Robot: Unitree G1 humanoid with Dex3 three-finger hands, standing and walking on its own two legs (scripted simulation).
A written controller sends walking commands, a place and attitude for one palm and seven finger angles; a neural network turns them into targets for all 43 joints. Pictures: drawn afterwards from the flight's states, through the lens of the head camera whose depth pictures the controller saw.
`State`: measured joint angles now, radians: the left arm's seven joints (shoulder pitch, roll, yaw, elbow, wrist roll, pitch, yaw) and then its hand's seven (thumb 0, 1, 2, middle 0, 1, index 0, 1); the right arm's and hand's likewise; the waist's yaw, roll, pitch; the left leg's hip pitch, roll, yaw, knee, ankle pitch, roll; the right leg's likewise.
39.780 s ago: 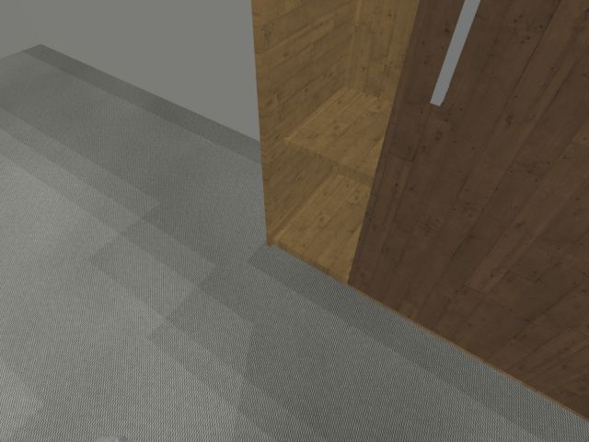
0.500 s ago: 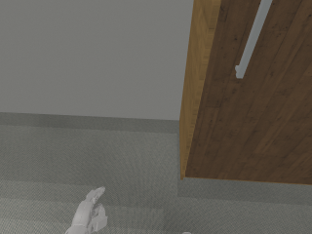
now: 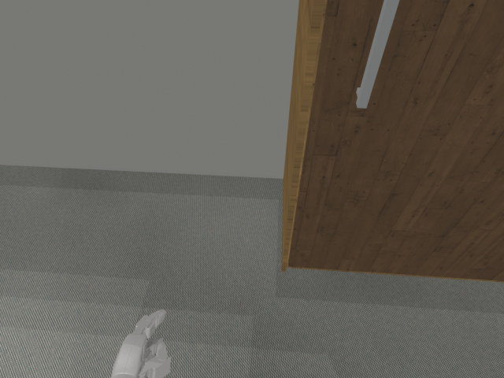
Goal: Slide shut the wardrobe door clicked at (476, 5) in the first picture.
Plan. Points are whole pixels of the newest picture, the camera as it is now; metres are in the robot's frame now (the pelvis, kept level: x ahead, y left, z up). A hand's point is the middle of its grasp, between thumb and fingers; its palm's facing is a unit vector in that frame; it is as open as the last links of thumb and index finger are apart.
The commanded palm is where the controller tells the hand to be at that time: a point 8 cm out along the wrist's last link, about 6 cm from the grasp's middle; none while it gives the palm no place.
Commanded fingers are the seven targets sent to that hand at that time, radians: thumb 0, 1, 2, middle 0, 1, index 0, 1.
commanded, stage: stop stepping back and stand still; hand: right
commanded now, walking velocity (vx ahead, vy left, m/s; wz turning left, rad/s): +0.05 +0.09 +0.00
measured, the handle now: (379, 32) +0.65 -0.18 +0.25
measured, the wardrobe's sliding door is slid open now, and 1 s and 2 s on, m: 0.01 0.01 0.01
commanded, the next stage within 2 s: let the arm hang, fingers relaxed in 0.20 s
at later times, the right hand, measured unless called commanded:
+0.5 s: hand (397, 368) +0.19 -0.22 -0.10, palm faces -0.01 +0.93 -0.35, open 7.4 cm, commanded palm none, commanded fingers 0.00 -0.90 -0.90 0.20 0.30 0.20 0.30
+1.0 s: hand out of the picture -0.01 -0.20 -0.16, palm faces +0.02 +0.97 -0.25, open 7.3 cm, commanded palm none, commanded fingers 0.00 -0.90 -0.90 0.20 0.30 0.20 0.30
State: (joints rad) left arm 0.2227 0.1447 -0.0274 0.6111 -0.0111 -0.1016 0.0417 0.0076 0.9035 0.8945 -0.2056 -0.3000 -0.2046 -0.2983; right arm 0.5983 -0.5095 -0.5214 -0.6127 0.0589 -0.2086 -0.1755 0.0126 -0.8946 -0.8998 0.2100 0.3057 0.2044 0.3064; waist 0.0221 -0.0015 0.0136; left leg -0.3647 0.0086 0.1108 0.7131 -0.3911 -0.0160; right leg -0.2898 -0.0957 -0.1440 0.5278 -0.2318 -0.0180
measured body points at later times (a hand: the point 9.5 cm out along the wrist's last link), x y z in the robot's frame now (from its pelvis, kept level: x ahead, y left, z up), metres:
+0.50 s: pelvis +0.01 +0.00 -0.02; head +0.03 +0.01 +0.43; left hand +0.15 +0.27 -0.13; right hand +0.18 -0.27 -0.08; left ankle +0.02 +0.12 -0.74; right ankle +0.03 -0.10 -0.74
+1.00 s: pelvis +0.00 +0.00 +0.01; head +0.01 +0.01 +0.46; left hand +0.03 +0.22 -0.16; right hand -0.01 -0.25 -0.14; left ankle +0.01 +0.13 -0.74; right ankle +0.03 -0.10 -0.74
